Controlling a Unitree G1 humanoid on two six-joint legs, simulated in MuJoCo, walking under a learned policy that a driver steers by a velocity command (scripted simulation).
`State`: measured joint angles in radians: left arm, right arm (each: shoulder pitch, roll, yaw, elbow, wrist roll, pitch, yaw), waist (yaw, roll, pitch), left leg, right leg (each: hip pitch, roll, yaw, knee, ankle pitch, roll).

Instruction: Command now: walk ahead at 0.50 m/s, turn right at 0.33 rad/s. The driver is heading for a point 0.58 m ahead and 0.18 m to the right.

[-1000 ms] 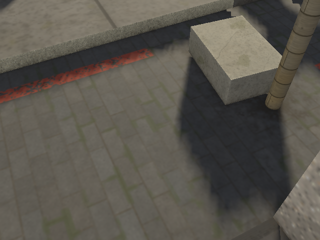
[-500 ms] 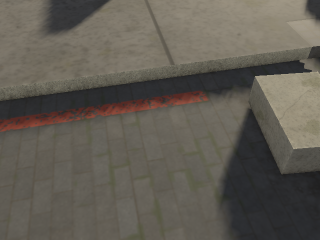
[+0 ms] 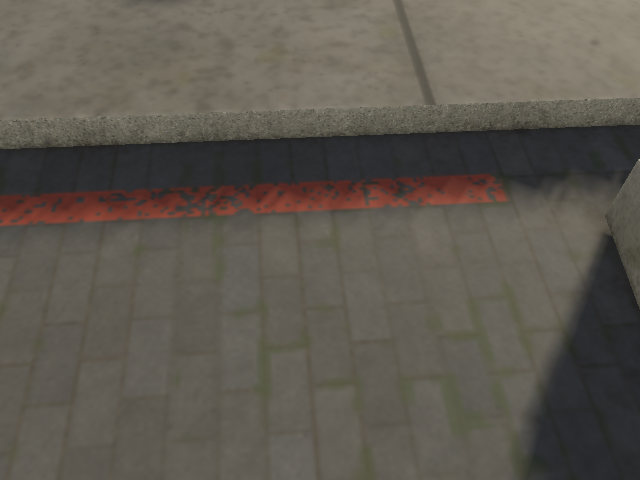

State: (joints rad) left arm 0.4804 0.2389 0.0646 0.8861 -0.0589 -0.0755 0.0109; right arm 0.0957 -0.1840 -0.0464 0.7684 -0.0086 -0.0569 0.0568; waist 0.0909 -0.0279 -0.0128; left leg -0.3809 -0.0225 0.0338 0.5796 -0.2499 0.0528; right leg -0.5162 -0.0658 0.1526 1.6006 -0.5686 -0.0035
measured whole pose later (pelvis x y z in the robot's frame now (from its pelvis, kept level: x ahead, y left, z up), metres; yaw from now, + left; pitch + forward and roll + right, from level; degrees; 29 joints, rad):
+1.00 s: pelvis +0.52 -0.07 +0.00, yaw -29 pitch +1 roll +0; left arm 0.26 0.29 0.05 0.72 0.00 0.02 0.03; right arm 0.09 -0.22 -0.02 0.73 -0.02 -0.06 0.02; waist 0.01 -0.02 0.05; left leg -0.39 -0.04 -0.01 0.47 -0.11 0.04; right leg -0.43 0.03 0.10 1.08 -0.52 0.06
